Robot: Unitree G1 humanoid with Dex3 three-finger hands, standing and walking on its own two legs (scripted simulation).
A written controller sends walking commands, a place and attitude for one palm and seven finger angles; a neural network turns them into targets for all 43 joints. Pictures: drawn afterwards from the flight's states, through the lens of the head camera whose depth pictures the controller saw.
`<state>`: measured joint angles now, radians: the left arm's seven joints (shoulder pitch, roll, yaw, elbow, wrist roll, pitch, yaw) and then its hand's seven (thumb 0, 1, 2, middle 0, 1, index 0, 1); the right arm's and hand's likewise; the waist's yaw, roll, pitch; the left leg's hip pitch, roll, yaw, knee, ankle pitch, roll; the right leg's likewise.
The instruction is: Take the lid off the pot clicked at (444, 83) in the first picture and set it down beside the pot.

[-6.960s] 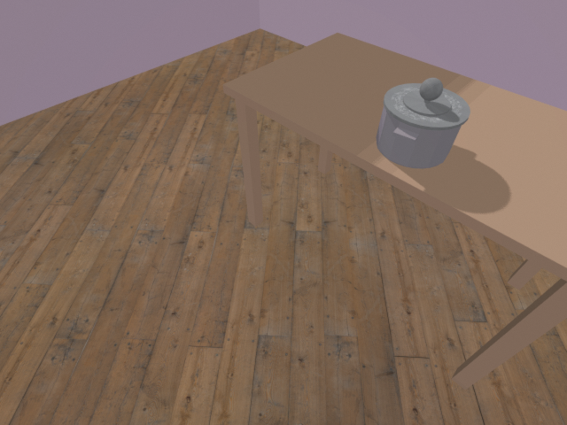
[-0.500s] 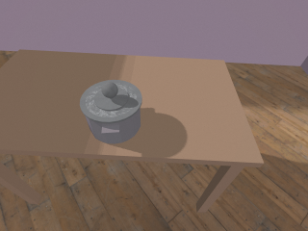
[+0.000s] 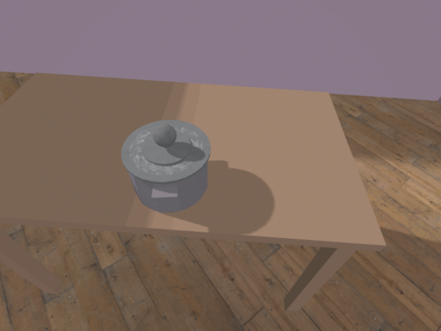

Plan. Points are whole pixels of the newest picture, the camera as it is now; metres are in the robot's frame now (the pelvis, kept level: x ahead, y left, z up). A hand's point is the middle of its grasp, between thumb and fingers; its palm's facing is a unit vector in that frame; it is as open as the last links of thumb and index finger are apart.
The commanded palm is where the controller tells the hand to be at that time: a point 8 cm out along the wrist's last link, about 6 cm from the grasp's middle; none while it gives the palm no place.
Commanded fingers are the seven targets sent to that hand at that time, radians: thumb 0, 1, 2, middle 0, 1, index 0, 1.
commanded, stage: look again from close up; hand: left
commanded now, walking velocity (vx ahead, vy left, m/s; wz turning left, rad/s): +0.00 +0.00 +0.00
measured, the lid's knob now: (164, 135) +0.48 +0.16 +0.09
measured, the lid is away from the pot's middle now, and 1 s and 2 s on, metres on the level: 0.00 0.00 0.00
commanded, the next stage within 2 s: lift the closed hand beside the body in 0.82 s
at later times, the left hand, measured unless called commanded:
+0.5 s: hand out of the picture -0.02 +0.16 -0.18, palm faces +0.03 -0.99 -0.16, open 7.4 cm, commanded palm none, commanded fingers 0.00 0.90 0.90 -0.20 -0.30 -0.20 -0.30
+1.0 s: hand out of the picture +0.01 +0.18 -0.16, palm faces +0.10 -0.97 -0.23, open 7.2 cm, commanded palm +0.09 +0.23 -0.06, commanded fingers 0.00 0.90 0.90 -0.42 -0.54 -0.42 -0.54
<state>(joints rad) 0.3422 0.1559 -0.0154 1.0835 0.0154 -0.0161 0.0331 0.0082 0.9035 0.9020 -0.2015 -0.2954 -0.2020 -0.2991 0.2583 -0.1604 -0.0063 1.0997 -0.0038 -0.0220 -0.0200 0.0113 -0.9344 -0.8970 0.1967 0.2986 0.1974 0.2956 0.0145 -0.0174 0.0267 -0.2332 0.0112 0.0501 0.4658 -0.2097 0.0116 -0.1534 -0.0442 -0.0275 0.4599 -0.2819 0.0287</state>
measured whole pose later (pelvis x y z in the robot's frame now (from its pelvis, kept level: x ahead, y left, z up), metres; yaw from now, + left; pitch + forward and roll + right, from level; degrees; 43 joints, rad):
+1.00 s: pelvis +0.00 +0.01 +0.00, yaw +1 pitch -2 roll -1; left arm 0.47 0.16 -0.06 0.67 -0.02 0.05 0.11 0.03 0.94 0.90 -0.22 -0.31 -0.22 -0.31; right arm 0.36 -0.16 0.02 1.02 0.04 -0.10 -0.05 0.03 -0.94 -0.90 0.20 0.30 0.20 0.30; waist 0.03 0.00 0.06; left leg -0.26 0.00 0.04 0.51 -0.23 0.02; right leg -0.16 -0.05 -0.04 0.47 -0.28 0.04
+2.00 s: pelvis +0.01 -0.01 +0.00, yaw +2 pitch -4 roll +0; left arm 0.64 0.26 0.13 -0.17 -0.03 0.01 0.07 0.02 0.89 0.90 -1.29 -1.49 -1.29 -1.50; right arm 0.15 -0.21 0.03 0.50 -0.01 -0.15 -0.07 0.02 -0.90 -0.90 0.20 0.30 0.26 0.33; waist 0.07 0.02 0.03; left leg -0.17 0.02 0.02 0.47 -0.23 0.00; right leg -0.06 -0.04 -0.06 0.42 -0.30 0.02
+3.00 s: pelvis -0.03 +0.00 +0.00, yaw +2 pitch -5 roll -1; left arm 0.26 0.62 0.04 -0.28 0.75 0.11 -0.22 0.01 0.40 1.13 -1.12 -0.95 -1.12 -0.95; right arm 0.01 -0.28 0.03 0.51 0.03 0.05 -0.05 0.02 -0.90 -0.90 0.20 0.30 0.22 0.32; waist 0.08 0.12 0.02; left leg -0.19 0.02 0.02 0.43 -0.16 0.01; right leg -0.09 -0.03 -0.06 0.41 -0.23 0.02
